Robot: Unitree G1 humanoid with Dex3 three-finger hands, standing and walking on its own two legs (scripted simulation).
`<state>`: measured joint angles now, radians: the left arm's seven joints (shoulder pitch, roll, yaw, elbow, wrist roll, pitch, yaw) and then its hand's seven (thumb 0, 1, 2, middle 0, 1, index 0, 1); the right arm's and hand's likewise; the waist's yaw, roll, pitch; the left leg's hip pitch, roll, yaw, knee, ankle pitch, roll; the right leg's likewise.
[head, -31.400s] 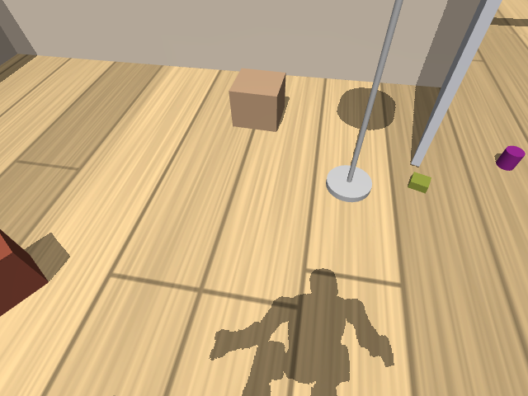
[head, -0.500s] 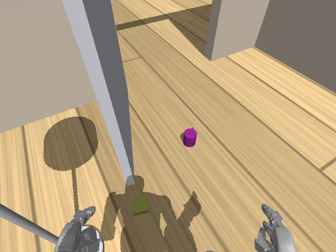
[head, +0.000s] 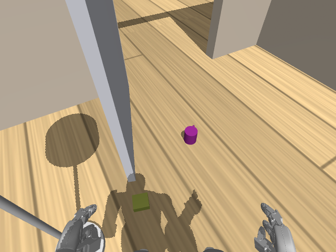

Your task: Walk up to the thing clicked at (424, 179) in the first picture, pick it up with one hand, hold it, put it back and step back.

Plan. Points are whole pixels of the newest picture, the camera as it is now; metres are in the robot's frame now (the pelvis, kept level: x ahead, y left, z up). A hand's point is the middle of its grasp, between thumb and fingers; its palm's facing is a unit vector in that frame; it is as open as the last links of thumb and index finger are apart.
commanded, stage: stand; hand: left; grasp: from above
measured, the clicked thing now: (140, 202) +0.49 +0.18 -0.69
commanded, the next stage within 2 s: none
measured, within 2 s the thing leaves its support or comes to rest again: neither
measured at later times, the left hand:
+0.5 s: hand out of the picture +0.05 +0.24 -0.11, palm faces +0.06 -0.94 -0.33, open 7.4 cm
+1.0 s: hand out of the picture +0.05 +0.25 -0.10, palm faces +0.06 -0.94 -0.35, open 7.4 cm
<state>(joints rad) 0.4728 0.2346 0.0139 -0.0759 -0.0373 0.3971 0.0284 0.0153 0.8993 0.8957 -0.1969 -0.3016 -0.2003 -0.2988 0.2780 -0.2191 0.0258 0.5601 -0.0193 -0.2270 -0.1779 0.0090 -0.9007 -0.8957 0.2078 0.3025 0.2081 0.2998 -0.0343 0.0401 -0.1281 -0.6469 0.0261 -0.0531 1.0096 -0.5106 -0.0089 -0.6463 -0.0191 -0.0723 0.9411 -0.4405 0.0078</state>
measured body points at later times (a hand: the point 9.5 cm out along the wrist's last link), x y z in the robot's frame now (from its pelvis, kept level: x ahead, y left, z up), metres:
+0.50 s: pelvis +0.01 +0.00 +0.05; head +0.02 +0.00 +0.50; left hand +0.05 +0.29 -0.08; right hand +0.08 -0.27 -0.08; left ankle +0.00 +0.12 -0.68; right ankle +0.02 -0.13 -0.68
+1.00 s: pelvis +0.00 +0.00 +0.07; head +0.00 -0.01 +0.51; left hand +0.05 +0.29 -0.07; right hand +0.08 -0.29 -0.08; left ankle +0.00 +0.12 -0.68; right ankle +0.02 -0.13 -0.68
